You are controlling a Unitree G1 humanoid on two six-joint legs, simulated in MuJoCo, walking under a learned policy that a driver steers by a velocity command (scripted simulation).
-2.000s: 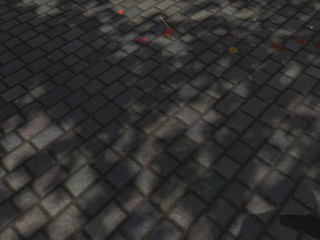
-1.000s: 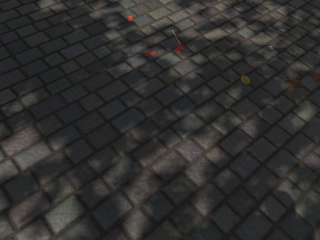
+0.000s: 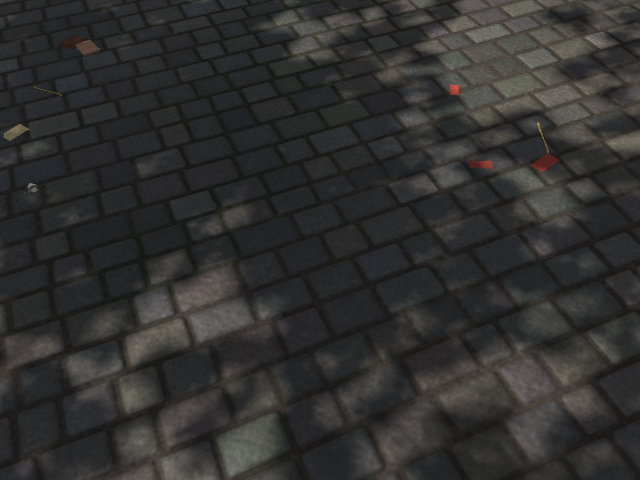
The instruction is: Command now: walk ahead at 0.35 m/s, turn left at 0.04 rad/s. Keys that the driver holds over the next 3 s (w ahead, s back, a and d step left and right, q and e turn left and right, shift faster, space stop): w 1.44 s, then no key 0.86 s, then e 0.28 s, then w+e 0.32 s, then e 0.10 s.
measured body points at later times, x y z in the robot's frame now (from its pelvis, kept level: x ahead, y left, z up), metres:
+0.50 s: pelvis +0.21 -0.04 -0.01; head +0.24 -0.05 +0.44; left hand +0.17 +0.24 -0.13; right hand +0.45 -0.26 -0.09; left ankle +0.41 +0.11 -0.70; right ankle +0.06 -0.12 -0.74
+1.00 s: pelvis +0.51 -0.02 +0.00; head +0.54 -0.02 +0.45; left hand +0.71 +0.22 -0.10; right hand +0.53 -0.30 -0.13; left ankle +0.43 +0.08 -0.74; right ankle +0.71 -0.18 -0.70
